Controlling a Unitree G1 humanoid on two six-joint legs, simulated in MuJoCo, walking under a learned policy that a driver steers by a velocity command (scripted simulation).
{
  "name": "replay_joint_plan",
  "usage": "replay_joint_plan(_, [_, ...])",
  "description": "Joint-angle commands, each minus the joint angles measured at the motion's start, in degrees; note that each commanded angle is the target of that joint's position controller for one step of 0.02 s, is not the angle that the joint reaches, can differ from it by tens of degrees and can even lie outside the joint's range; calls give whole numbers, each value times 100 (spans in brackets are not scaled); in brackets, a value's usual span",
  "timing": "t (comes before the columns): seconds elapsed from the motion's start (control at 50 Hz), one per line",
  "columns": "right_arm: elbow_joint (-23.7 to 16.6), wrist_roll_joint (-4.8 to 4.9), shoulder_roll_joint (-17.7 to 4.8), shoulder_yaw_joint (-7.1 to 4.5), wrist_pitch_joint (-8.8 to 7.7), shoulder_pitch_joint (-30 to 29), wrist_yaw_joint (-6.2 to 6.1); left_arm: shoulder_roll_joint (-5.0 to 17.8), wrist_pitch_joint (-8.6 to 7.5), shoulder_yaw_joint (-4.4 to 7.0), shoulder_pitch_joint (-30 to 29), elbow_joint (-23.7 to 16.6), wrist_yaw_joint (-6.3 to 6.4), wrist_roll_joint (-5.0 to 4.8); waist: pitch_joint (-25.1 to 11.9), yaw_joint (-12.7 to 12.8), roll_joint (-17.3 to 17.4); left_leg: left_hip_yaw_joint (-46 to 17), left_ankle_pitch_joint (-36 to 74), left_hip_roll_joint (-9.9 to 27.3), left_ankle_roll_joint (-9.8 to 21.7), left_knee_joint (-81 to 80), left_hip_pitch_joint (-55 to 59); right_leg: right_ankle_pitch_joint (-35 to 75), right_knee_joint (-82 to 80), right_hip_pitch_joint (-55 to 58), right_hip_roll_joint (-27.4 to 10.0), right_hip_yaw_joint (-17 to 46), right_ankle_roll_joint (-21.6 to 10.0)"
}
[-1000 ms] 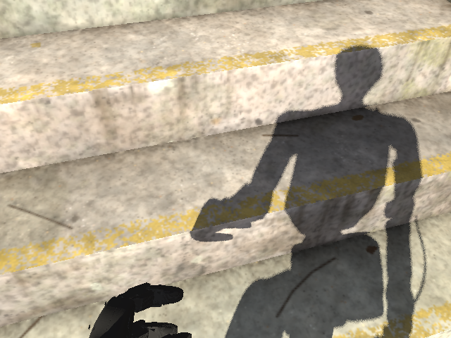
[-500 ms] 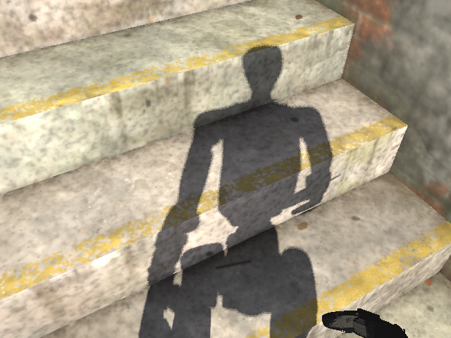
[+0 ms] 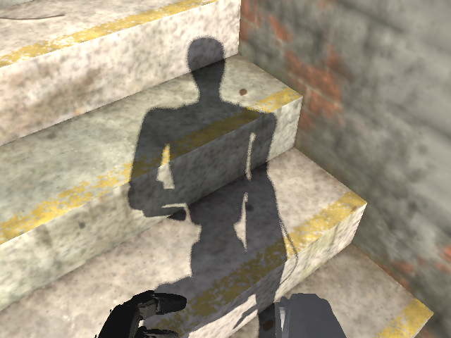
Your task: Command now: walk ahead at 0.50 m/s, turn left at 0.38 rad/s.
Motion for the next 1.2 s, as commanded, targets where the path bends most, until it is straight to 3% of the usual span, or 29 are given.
replay_joint_plan(0.02, [-300,111,-596,-75,105,-501,329,-310,117,-232,-3173,-1702,-173,64,1112,619,687,-617,1330,1083,1433,-2640,-3786,1113,-2179,2849,-213,-706,-124])
replay_joint_plan(0.06, [-473,557,-1398,-251,-232,-181,507,179,217,28,-2255,-1417,-380,-368,311,1124,1248,-338,6176,1075,1220,-1968,-3277,25,-2062,5175,729,-980,617])
replay_joint_plan(0.08, [-550,721,-1806,-358,-345,-407,555,742,172,239,-1472,-962,-342,-363,41,1426,1334,-211,8984,1041,980,-1269,-2094,274,-3322,5416,996,-1185,548])
replay_joint_plan(0.1, [-593,712,-1966,-468,-418,-584,585,972,150,417,-244,-561,-271,-123,-501,1666,1356,-204,9607,1231,667,15,-1563,836,-3952,6233,948,-755,367])
replay_joint_plan(0.12, [-669,397,-1291,-340,-456,89,574,919,39,392,1050,-236,-298,-95,-2206,1769,-230,-689,6864,689,530,2129,-3627,2292,-4667,9036,-227,1538,-295])
replay_joint_plan(0.14, [-751,377,-725,-302,-389,349,582,1232,111,519,2738,351,-225,20,-3458,1953,-1393,-1341,2159,-120,670,3613,-4113,1606,-6614,10141,-1440,4320,-433])
replay_joint_plan(0.16, [-515,729,-832,-530,-215,-93,584,1482,38,743,3336,850,-151,112,-2379,2218,-1420,-1897,2787,-128,663,6598,-4225,-730,-7605,8341,-1641,5176,-342])
replay_joint_plan(0.18, [-545,772,-886,-686,-153,-635,549,1564,-105,746,2806,1039,-89,-18,-916,1975,-1372,-1733,3137,-127,595,8256,-4848,-2230,-8034,6679,-1415,4680,-181])
replay_joint_plan(0.2, [-448,682,-548,-586,-218,-718,507,1607,-242,765,2199,1150,-1,-120,-590,1572,-1182,-1337,3304,14,731,9235,-4878,-2135,-7824,5889,-1351,3714,-183])
replay_joint_plan(0.24, [-655,683,-445,-480,-206,-1497,420,298,-224,480,1270,1221,-33,-69,-507,1085,392,-1252,3340,199,1114,9894,-5507,-1027,-7707,5696,-1559,2649,-140])
replay_joint_plan(0.28, [-842,665,-551,-513,63,-1907,359,-443,-271,301,1130,1329,-17,-42,-109,754,491,-1245,3689,378,1422,9472,-5834,-188,-8106,5342,-1543,1960,70])
replay_joint_plan(0.32, [-1028,731,-547,-461,232,-2271,386,-580,-406,273,940,1451,24,-6,308,458,456,-1221,3388,399,1665,9369,-5938,304,-8338,5004,-1248,817,346])
replay_joint_plan(0.38, [-1126,798,-681,-409,300,-2442,549,13,-470,390,744,1451,18,197,549,356,-99,-774,2462,101,1726,10822,-6103,668,-9125,4988,-922,-311,77])
replay_joint_plan(0.48, [-1807,764,-1004,-143,349,-3741,428,284,-490,313,2945,2541,45,477,469,952,142,-796,1901,28,1991,11328,-9037,1023,-9098,8060,-985,-708,128])
replay_joint_plan(0.56, [-2451,799,-1157,-64,472,-4709,252,334,-582,264,3054,2471,-6,629,162,962,99,-225,2194,570,1730,9215,-8483,1392,-9489,8091,-905,-1378,232])
replay_joint_plan(0.6, [-2714,694,-1046,-33,660,-5194,211,507,-556,325,3110,2335,-57,492,200,984,-118,294,2022,725,1516,7698,-7635,2501,-9838,7999,-864,-1657,207])
replay_joint_plan(0.64, [-2777,789,-890,63,878,-5780,313,1062,-533,500,3188,2231,-322,109,481,1148,-365,732,-1108,218,956,5746,-6389,3887,-9975,7618,-1312,-1758,-104])
replay_joint_plan(0.66, [-2518,795,-665,34,795,-4703,398,1292,-617,574,3043,1915,-248,14,366,924,-907,1271,-373,-219,739,6236,-5813,5659,-9491,8067,-1561,-2027,-218])
replay_joint_plan(0.7, [-2463,1010,-1181,-198,410,-3885,211,1274,-819,659,3220,1630,-118,122,-600,740,-306,403,3143,-318,1363,5163,-4211,8712,-7892,8228,-1161,-2251,356])
replay_joint_plan(0.74, [-2506,854,-1828,-435,370,-2634,-29,1195,-820,697,2759,1479,-95,110,-1366,219,125,-1312,3073,-91,1852,3734,-945,5477,-6151,5577,-340,-1770,1067])
replay_joint_plan(0.76, [-2345,539,-2201,-495,483,-1605,-91,996,-750,770,1828,1019,-149,-80,-1521,-106,952,-3872,2405,716,2211,1589,-234,902,-4471,4059,475,-889,1418])
replay_joint_plan(0.78, [-2148,403,-2738,-754,443,-1308,-136,891,-658,821,1630,950,-232,-294,-1546,-110,869,-5046,1964,1014,1870,790,-635,1094,-2680,3648,556,467,1465])
replay_joint_plan(0.84, [-2185,840,-1834,-624,226,-2922,-60,271,-706,683,1865,1042,-11,-280,-302,812,520,-3631,979,505,1665,1127,-2936,1649,-241,2931,934,1444,1151])
replay_joint_plan(0.9, [-2401,818,-1085,-374,259,-4165,-36,588,-499,657,2015,1203,53,-241,-277,1302,51,-2834,871,141,1597,803,-3632,1160,107,2514,920,1419,981])
replay_joint_plan(1.02, [-2973,627,-1712,-534,-98,-4001,-37,1179,-344,724,1570,848,113,30,-341,1405,461,-1308,1876,-110,1199,14,-4449,1344,-1497,4491,534,10,1655])
replay_joint_plan(1.08, [-3249,738,-2045,-659,-84,-4114,-68,1206,-379,742,1566,463,0,-79,77,1229,87,-1307,1036,-48,1328,31,-4553,1222,-3720,5802,484,-55,1980])
replay_joint_plan(1.14, [-3130,869,-1770,-656,-62,-3651,-50,985,-415,715,1628,22,271,-127,225,1113,605,-2402,1915,462,1705,871,-2793,90,-5604,5744,529,272,2005])
replay_joint_plan(1.18, [-2985,986,-1796,-653,35,-3305,11,1003,-397,782,1575,-347,340,-351,253,1225,636,-2620,2970,438,1900,1462,-2137,551,-7610,6059,963,-199,1745])
replay_joint_plan(1.2, [-2962,867,-1598,-659,28,-2875,13,1346,-447,895,1308,-547,377,-339,-81,982,464,-2405,2612,33,1367,1858,-2439,2300,-7473,6858,549,215,1117])
Keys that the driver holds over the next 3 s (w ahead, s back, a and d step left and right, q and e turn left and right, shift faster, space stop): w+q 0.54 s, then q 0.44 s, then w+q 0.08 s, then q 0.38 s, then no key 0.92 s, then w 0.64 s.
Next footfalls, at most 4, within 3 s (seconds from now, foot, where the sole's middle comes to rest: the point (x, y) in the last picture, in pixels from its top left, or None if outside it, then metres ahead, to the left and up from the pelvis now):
0.10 right None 0.32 -0.18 -0.57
0.68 left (131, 315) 0.49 0.14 -0.39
1.18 right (201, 257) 0.61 -0.02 -0.39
1.64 left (114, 331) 0.46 0.18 -0.39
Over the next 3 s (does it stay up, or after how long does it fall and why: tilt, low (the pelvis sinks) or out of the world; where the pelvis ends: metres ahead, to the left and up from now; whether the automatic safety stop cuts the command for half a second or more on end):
stays up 0.62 0.16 0.40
